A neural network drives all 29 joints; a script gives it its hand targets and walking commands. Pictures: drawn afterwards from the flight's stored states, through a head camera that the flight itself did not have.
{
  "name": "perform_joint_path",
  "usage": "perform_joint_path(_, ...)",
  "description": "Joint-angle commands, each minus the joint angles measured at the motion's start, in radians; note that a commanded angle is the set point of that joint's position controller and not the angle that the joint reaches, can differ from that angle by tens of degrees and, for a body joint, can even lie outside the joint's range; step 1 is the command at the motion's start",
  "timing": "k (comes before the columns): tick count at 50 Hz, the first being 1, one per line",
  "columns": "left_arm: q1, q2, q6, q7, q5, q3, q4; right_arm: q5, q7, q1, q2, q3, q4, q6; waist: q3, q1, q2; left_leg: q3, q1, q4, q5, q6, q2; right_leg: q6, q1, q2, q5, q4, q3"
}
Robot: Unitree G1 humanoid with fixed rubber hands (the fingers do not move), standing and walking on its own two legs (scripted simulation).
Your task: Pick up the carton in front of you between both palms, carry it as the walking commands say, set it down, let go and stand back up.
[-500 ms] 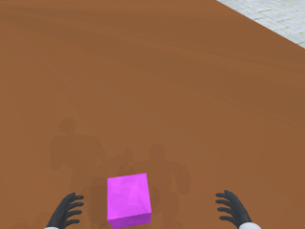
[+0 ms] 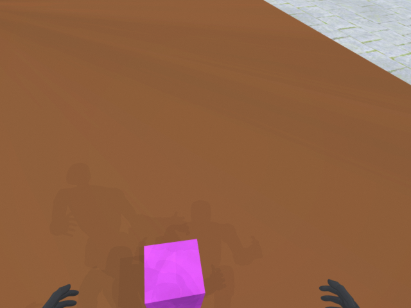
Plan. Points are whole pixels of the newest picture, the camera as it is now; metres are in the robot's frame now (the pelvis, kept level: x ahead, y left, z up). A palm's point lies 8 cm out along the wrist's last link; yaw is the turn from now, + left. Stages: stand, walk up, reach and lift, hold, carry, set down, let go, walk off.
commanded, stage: stand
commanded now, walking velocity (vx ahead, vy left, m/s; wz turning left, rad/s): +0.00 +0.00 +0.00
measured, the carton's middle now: (173, 278) +0.37 +0.07 -0.64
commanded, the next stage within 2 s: none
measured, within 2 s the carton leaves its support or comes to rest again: neither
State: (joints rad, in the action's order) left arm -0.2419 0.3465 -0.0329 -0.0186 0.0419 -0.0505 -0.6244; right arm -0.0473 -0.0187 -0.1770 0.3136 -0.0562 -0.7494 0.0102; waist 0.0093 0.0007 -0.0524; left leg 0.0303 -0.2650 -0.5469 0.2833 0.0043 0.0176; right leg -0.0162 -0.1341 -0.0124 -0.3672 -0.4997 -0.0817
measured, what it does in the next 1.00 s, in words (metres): stands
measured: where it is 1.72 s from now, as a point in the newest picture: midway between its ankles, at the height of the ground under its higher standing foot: outside the picture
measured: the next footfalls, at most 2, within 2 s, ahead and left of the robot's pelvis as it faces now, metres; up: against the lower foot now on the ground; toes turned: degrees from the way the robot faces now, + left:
none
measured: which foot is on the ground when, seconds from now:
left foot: down 0.00-1.00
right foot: down 0.00-1.00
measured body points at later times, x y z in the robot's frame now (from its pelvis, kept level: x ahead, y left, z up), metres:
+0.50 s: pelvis +0.00 +0.01 +0.00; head +0.00 +0.02 +0.45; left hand +0.11 +0.30 -0.11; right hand +0.12 -0.29 -0.09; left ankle +0.00 +0.12 -0.73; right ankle -0.06 -0.14 -0.73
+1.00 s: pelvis -0.02 +0.00 +0.01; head -0.02 +0.02 +0.46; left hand +0.08 +0.31 -0.11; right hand +0.09 -0.31 -0.10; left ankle +0.00 +0.12 -0.73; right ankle -0.06 -0.14 -0.73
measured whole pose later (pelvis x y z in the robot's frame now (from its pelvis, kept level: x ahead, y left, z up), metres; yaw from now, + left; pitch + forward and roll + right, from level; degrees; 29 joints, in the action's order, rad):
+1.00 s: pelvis -0.02 +0.00 +0.01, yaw +0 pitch -2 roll +0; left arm -0.21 0.38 0.00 -0.02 0.03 -0.01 -0.91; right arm -0.02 -0.01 -0.12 0.37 -0.01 -1.01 -0.01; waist 0.03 0.00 -0.03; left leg 0.03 -0.18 -0.42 0.20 0.01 0.02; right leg -0.02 -0.06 0.00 -0.28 -0.37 -0.08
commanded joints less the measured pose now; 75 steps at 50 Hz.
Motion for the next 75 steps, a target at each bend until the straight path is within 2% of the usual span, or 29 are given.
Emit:
perform_joint_path(1, 0.027, 0.117, 0.026, -0.007, -0.001, -0.026, 0.046, 0.002, -0.005, 0.045, 0.140, -0.030, 0.041, -0.020, -0.066, 0.003, 0.084, 0.070, 0.107, 0.080, -0.290, 0.009, -0.085, 0.001, -0.057, 0.050, 0.258, 0.063, -0.019)
perform_joint_path(15, 0.020, 0.146, 0.038, -0.013, -0.006, -0.012, -0.069, 0.010, -0.008, 0.063, 0.175, -0.017, -0.057, -0.024, -0.051, 0.004, 0.055, 0.080, 0.149, 0.098, -0.342, 0.014, -0.093, 0.004, -0.041, 0.069, 0.308, 0.091, -0.031)
perform_joint_path(41, 0.043, 0.184, 0.047, -0.008, -0.012, 0.004, -0.209, 0.023, 0.002, 0.093, 0.214, 0.007, -0.185, -0.024, 0.001, 0.005, 0.049, 0.097, 0.152, 0.174, -0.215, 0.015, -0.102, 0.017, -0.032, 0.094, 0.231, 0.182, -0.050)
perform_joint_path(75, 0.085, 0.214, 0.046, 0.000, -0.020, 0.009, -0.320, 0.033, 0.003, 0.108, 0.247, 0.026, -0.262, -0.030, -0.004, 0.002, 0.055, 0.116, 0.157, 0.203, -0.249, 0.018, -0.111, 0.021, 0.005, 0.107, 0.239, 0.217, -0.038)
